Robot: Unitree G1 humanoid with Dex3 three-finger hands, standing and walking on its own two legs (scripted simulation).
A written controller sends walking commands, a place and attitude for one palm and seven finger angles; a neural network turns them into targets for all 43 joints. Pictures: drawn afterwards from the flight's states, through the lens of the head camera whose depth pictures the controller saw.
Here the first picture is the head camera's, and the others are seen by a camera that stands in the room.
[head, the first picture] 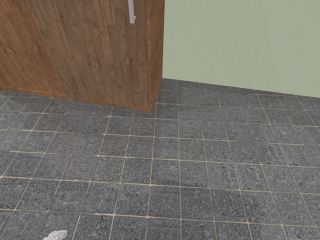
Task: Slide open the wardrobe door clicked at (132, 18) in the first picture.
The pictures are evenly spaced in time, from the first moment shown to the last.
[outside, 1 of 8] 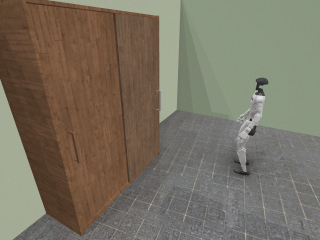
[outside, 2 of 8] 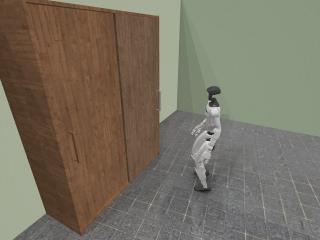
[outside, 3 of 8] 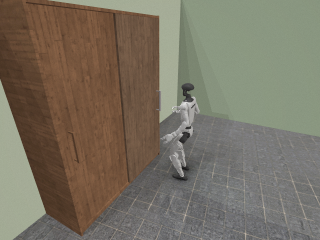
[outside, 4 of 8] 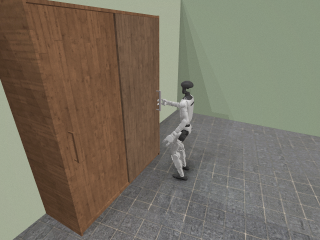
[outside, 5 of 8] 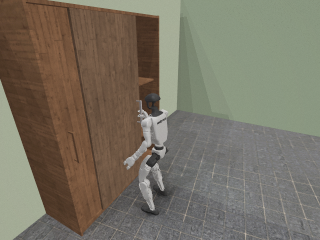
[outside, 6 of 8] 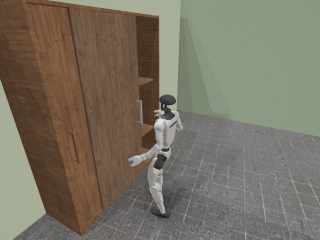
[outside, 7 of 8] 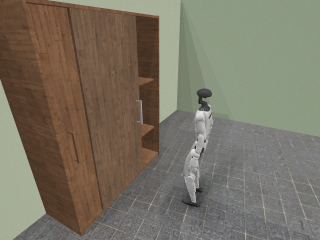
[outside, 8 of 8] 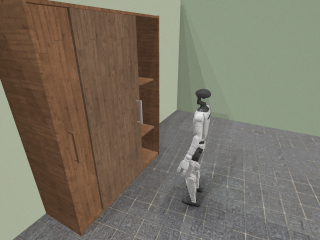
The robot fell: no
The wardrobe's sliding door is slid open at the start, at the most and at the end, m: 0.00 0.47 0.46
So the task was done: yes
